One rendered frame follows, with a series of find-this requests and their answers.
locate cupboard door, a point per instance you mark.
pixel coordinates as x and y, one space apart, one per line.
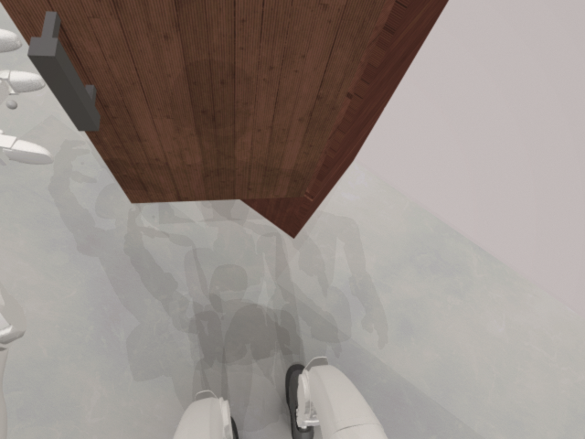
210 99

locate robot right shin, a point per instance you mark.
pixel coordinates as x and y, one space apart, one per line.
302 419

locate robot right thigh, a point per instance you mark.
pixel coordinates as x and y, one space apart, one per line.
343 413

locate handle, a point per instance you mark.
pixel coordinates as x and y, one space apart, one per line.
53 64

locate left robot hand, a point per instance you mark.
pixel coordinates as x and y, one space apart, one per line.
12 148

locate robot left upper arm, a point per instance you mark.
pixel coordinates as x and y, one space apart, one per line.
13 325

